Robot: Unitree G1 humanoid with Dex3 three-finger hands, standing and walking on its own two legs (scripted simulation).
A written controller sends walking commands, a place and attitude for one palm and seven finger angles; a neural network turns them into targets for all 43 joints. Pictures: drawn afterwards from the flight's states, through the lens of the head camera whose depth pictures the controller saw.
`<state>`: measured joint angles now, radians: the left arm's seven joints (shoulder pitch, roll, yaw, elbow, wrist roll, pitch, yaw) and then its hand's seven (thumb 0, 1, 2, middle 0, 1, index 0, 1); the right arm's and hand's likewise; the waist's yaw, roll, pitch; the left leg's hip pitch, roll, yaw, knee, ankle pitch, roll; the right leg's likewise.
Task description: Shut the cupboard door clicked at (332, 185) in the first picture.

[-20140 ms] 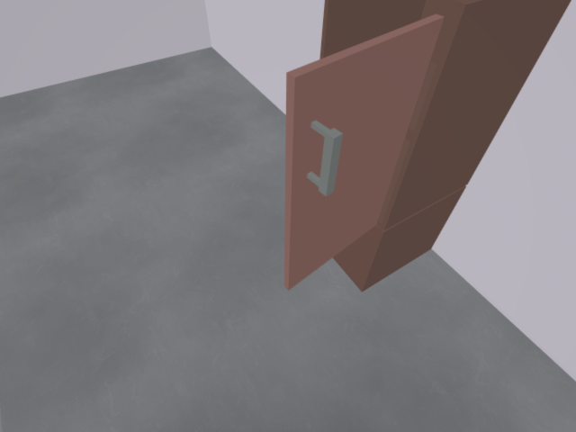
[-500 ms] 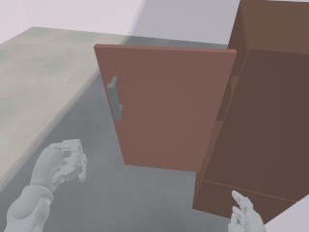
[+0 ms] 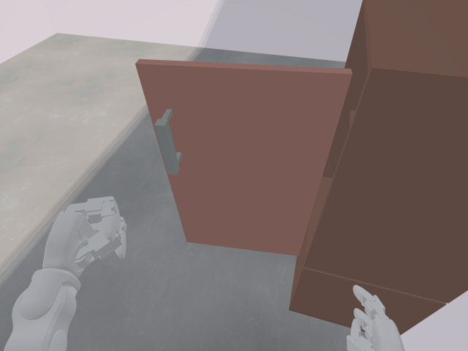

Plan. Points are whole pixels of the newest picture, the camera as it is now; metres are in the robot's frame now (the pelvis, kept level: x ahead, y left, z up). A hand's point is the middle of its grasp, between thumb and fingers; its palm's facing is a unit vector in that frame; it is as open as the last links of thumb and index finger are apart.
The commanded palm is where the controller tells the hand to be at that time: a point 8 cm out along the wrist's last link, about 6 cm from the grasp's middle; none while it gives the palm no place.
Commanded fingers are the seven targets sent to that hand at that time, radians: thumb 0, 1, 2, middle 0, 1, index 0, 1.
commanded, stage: bring the fist close to the handle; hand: left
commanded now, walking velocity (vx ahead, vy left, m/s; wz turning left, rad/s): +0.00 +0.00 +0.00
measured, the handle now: (170, 142) +0.47 +0.17 +0.11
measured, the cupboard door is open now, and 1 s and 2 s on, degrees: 98 98 89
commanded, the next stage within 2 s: push the door shut along its arc in 1.22 s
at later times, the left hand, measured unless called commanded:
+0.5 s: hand (151, 207) +0.31 +0.16 +0.11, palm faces -0.08 -1.00 -0.05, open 3.1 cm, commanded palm +0.29 +0.22 +0.12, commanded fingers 0.00 0.90 0.90 -1.30 -1.50 -1.30 -1.50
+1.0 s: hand (176, 180) +0.36 +0.14 +0.12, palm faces -0.04 -1.00 -0.03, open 3.1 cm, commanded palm +0.34 +0.19 +0.12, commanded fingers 0.00 0.90 0.90 -1.30 -1.50 -1.30 -1.50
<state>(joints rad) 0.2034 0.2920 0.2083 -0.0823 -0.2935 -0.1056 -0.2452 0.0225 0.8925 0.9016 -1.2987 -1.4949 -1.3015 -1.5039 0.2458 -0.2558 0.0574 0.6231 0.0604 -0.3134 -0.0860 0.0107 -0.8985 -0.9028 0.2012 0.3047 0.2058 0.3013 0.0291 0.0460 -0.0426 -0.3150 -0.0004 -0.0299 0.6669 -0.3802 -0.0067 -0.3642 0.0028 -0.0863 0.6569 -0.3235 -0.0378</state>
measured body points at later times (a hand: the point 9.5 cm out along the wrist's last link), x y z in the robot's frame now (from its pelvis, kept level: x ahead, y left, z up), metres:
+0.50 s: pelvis +0.01 +0.02 +0.00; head +0.01 +0.00 +0.45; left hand +0.31 +0.22 +0.12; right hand +0.17 -0.22 -0.08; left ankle -0.02 +0.13 -0.72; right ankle +0.01 -0.09 -0.72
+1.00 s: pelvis +0.01 +0.01 +0.00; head +0.02 -0.01 +0.45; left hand +0.36 +0.19 +0.12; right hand +0.15 -0.23 -0.09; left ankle -0.02 +0.13 -0.72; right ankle +0.01 -0.09 -0.72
